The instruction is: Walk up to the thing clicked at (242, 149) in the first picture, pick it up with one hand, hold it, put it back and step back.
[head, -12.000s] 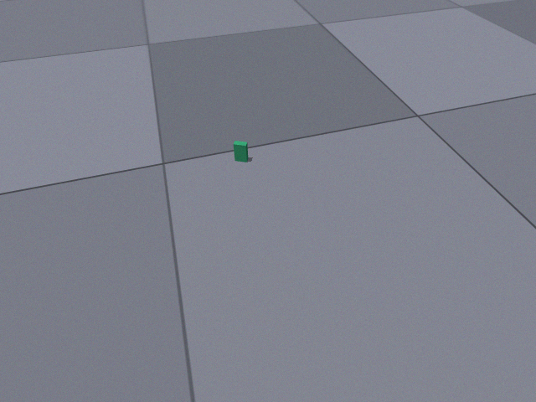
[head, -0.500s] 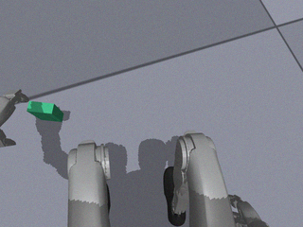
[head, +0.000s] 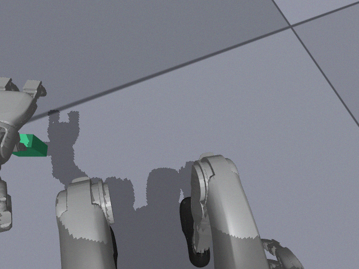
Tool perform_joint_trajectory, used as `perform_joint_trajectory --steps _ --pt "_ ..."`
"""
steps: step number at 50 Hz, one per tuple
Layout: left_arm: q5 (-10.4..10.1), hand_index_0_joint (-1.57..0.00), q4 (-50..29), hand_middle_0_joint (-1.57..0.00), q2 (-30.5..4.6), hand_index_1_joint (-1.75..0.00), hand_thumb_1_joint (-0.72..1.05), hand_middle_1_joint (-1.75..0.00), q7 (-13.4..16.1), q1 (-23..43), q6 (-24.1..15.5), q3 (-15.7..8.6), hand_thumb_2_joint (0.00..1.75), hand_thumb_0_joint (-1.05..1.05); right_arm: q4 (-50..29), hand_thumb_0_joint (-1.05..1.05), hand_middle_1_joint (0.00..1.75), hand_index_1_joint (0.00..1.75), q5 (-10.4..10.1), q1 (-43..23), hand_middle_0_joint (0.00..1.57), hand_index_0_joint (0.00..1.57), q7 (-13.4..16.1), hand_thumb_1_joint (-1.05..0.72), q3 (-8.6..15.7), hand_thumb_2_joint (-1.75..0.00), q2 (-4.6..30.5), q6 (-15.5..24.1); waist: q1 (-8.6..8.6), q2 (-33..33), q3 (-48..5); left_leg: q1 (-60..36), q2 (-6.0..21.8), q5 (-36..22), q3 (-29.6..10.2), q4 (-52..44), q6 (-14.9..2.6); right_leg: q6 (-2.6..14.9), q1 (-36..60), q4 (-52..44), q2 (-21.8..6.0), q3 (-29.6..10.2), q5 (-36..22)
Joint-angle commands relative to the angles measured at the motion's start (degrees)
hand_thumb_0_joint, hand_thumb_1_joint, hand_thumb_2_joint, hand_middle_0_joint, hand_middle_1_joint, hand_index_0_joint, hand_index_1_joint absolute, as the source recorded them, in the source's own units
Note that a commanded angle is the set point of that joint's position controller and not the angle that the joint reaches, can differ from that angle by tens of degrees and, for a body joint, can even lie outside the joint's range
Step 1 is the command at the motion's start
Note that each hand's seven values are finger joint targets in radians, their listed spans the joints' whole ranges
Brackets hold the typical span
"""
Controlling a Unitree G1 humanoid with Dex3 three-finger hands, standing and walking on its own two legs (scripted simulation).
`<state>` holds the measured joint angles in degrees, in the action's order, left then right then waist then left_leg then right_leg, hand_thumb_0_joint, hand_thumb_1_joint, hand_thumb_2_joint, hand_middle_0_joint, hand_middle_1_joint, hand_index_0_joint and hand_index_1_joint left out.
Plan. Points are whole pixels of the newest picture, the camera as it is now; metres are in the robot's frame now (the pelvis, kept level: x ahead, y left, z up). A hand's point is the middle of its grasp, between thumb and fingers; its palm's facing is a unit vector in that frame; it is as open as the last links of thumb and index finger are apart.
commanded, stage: approach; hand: left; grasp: from above
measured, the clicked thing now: (25, 146) +0.45 +0.31 -0.27
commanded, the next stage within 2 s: rest palm in 1.26 s
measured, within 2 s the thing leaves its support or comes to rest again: neither
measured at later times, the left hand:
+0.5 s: hand out of the picture +0.39 +0.34 -0.15, palm faces -0.51 -0.06 -0.86, open 13.5 cm
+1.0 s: hand out of the picture +0.45 +0.31 -0.11, palm faces -0.55 +0.00 -0.83, open 13.2 cm
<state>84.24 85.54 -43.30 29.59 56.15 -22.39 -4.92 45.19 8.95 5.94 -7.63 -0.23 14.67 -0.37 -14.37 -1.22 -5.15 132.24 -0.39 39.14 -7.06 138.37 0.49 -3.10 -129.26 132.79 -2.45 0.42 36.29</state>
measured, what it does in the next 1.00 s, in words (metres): stands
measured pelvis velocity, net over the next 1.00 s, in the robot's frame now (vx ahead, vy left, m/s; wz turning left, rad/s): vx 0.00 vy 0.01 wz -0.01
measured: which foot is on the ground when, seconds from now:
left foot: down 0.00-1.00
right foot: down 0.00-1.00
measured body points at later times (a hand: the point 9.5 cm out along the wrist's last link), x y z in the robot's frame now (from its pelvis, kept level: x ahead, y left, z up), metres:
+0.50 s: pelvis +0.00 +0.00 +0.01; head +0.23 +0.07 +0.39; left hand +0.41 +0.34 -0.10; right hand +0.08 -0.30 -0.10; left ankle +0.08 +0.12 -0.29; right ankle +0.11 -0.14 -0.29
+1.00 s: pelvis +0.00 +0.01 +0.04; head +0.23 +0.07 +0.42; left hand +0.47 +0.31 -0.06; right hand +0.06 -0.27 -0.07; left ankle +0.08 +0.12 -0.29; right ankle +0.11 -0.14 -0.29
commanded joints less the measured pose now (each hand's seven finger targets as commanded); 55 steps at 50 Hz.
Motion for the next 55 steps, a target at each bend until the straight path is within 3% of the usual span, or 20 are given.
perform_joint_trajectory --steps 1,4,7,10,14,18,22,26,30,32,36,37,40,43,46,49,52,55 --pt "-3.2 -0.10 -3.5 -0.08 -15.1 -1.01 -0.49 -1.03 1.1 16.6 8.2 -2.5 0.96 0.00 -2.0 0.00 0.30 0.30 -0.5 11.1 0.20 0.20 0.7 -0.92 3.4 -0.90 14.9 1.4 0.80 18.3 -35.7 -31.6 -2.2 -6.5 6.0 -17.9 -2.71 4.57 14.8 -13.8 1.7 6.8 -7.1" --pt "-5.6 -0.10 -7.0 -0.08 -17.7 -1.00 -0.50 -1.02 -3.1 11.8 11.0 -3.0 0.96 0.00 -3.4 0.00 0.30 0.30 -1.6 11.5 0.20 0.20 0.7 -0.92 3.5 -0.90 15.2 1.6 2.38 17.5 -37.9 -29.9 -2.2 -7.0 6.6 -18.6 -3.12 4.75 20.3 -15.0 1.6 5.9 -8.1" --pt "-9.4 -0.11 -10.8 -0.09 -17.9 -0.99 -0.47 -1.02 -8.5 6.5 10.9 -3.4 0.93 0.00 -4.9 0.00 0.30 0.30 -2.7 11.8 0.20 0.20 0.7 -0.92 3.6 -0.90 14.4 0.9 3.04 13.7 -38.4 -28.3 -2.3 -8.5 6.4 -18.7 -3.36 4.28 24.8 -16.4 1.5 5.3 -9.3" --pt "-11.9 -0.13 -15.3 -0.11 -19.5 -0.97 -0.45 -1.00 -12.7 2.6 8.4 -4.2 0.91 0.00 -5.5 0.00 0.30 0.30 -3.2 11.9 0.20 0.20 0.8 -0.92 3.7 -0.90 14.3 0.2 3.63 12.3 -37.5 -26.5 -2.3 -9.4 6.7 -18.4 -3.36 3.99 27.1 -16.8 1.5 4.8 -9.8" --pt "-14.5 -0.15 -15.6 -0.13 -18.9 -0.94 -0.44 -0.96 -14.0 -2.1 1.9 -6.0 0.90 0.00 -5.0 0.00 0.30 0.30 -2.4 11.5 0.20 0.20 0.6 -0.92 3.1 -0.90 14.3 -0.6 3.81 6.8 -33.5 -22.1 -2.4 -9.2 6.6 -16.1 -3.62 3.56 28.2 -16.8 1.7 4.7 -9.7" --pt "-13.7 -0.19 -20.9 -0.18 -21.0 -0.89 -0.40 -0.91 -12.3 1.3 -7.2 -9.3 0.89 0.00 -3.7 0.00 0.30 0.30 -0.7 11.4 0.20 0.20 0.5 -0.92 3.5 -0.90 14.7 -0.7 4.49 11.2 -34.4 -26.6 -2.0 -9.9 5.7 -13.5 -2.49 4.63 24.3 -16.1 2.0 3.8 -8.3" --pt "-11.3 -0.18 -25.8 -0.16 -20.2 -0.91 -0.39 -0.94 -8.5 4.6 -12.7 -8.1 0.89 0.00 -2.5 0.00 0.30 0.30 0.2 10.1 0.20 0.20 0.3 -0.91 5.3 -0.90 14.7 -1.0 3.73 17.2 -35.6 -32.5 -0.9 -8.2 4.8 -14.2 -1.64 5.29 18.9 -14.6 2.6 3.5 -6.1" --pt "-8.3 -0.18 -20.8 -0.16 -16.2 -0.94 -0.37 -0.97 -3.0 5.8 -11.9 -5.3 0.92 0.00 -1.0 0.00 0.30 0.30 0.5 8.9 0.20 0.20 0.4 -0.91 6.6 -0.89 15.1 -1.1 2.77 16.9 -33.0 -34.2 -0.5 -4.6 3.8 -15.7 -2.30 5.27 12.6 -14.2 2.4 4.7 -2.6" --pt "-6.1 -0.21 -23.6 -0.21 -16.3 -0.98 -0.35 -0.99 -0.4 12.3 -7.1 -3.7 0.99 0.00 -0.2 0.00 0.30 0.30 -0.2 9.3 0.20 0.20 1.0 -0.92 7.8 -0.90 15.7 -1.0 2.88 21.8 -38.3 -40.5 -0.5 -7.4 3.0 -18.0 -1.77 4.76 10.3 -12.0 1.9 6.1 -5.4" --pt "-6.0 -0.20 -24.3 -0.20 -16.6 -1.00 -0.36 -1.00 0.2 15.4 -3.8 -3.8 1.01 0.00 -0.5 0.00 0.30 0.30 -0.6 9.7 0.20 0.20 1.3 -0.92 8.0 -0.90 16.1 -1.1 2.69 21.5 -40.6 -41.2 -0.7 -8.2 2.8 -19.2 -1.67 4.55 11.7 -12.2 1.9 6.8 -6.9" --pt "-6.2 -0.15 -20.4 -0.14 -16.6 -0.99 -0.42 -1.01 -1.6 18.4 3.0 -2.9 0.94 0.00 -1.6 0.00 0.30 0.30 -1.5 10.3 0.20 0.20 1.7 -0.92 7.3 -0.90 15.9 -1.1 2.41 22.8 -39.8 -41.8 -0.7 -8.7 2.3 -21.9 -1.00 4.12 11.9 -13.5 1.4 7.3 -7.6" --pt "-6.2 -0.14 -17.6 -0.13 -16.1 -0.99 -0.43 -1.01 -2.7 16.4 4.6 -2.4 0.94 0.00 -2.3 0.00 0.30 0.30 -1.9 10.3 0.20 0.20 1.6 -0.92 6.7 -0.90 15.5 -1.1 2.88 22.7 -38.4 -40.6 -1.0 -8.8 1.8 -22.7 -0.85 4.28 12.2 -13.5 1.2 7.1 -8.0" --pt "-6.7 -0.14 -12.6 -0.13 -14.1 -1.02 -0.43 -1.04 -7.4 11.4 7.6 -0.9 0.96 0.00 -3.5 0.00 0.30 0.30 -2.8 11.4 0.20 0.20 1.2 -0.92 5.6 -0.90 15.1 -1.3 2.74 19.0 -36.7 -38.3 -1.5 -10.7 1.9 -22.7 -1.47 4.49 15.8 -15.2 1.2 7.1 -9.5" --pt "-9.1 -0.14 -10.9 -0.12 -13.2 -1.03 -0.43 -1.05 -13.0 7.2 7.8 0.6 0.96 0.00 -5.1 0.00 0.30 0.30 -3.5 10.6 0.20 0.20 0.9 -0.92 4.7 -0.90 14.6 -1.4 2.34 13.3 -32.3 -32.2 -2.1 -9.2 3.0 -22.4 -2.61 4.67 19.2 -17.2 1.5 6.3 -9.1" --pt "-11.4 -0.19 -12.5 -0.16 -14.6 -0.99 -0.38 -1.02 -16.7 5.6 5.2 -0.2 0.92 0.00 -6.2 0.00 0.30 0.30 -3.4 10.6 0.20 0.20 0.5 -0.92 3.9 -0.90 14.4 -1.4 2.57 11.3 -31.6 -30.0 -2.0 -10.2 3.5 -21.5 -2.72 4.49 21.5 -17.4 1.5 5.9 -9.5" --pt "-12.9 -0.23 -13.1 -0.20 -17.6 -0.95 -0.34 -0.98 -17.4 3.7 0.2 -2.2 0.89 0.00 -7.2 0.00 0.30 0.30 -3.1 9.3 0.20 0.20 0.3 -0.93 2.8 -0.90 14.4 -1.5 2.97 8.8 -31.7 -26.9 -2.2 -10.8 5.0 -18.9 -3.31 4.25 24.6 -17.6 2.1 5.2 -9.8" --pt "-12.5 -0.24 -13.7 -0.23 -19.0 -0.92 -0.33 -0.93 -15.3 4.4 -6.4 -4.0 0.88 0.00 -5.6 0.00 0.30 0.30 -1.8 9.4 0.20 0.20 0.2 -0.92 1.6 -0.90 14.5 -1.8 3.08 9.9 -31.3 -26.6 -2.0 -9.8 4.6 -16.5 -3.04 4.91 22.5 -16.4 2.4 5.0 -7.8" --pt "-9.0 -0.21 -11.4 -0.19 -20.4 -0.90 -0.35 -0.93 -10.1 4.3 -11.6 -5.8 0.86 0.00 -4.8 0.00 0.30 0.30 -0.3 9.6 0.20 0.20 0.2 -0.91 1.2 -0.90 15.3 -2.0 2.80 13.0 -30.4 -28.6 -1.5 -7.9 4.1 -15.4 -2.41 5.36 20.3 -15.1 2.7 4.2 -5.9"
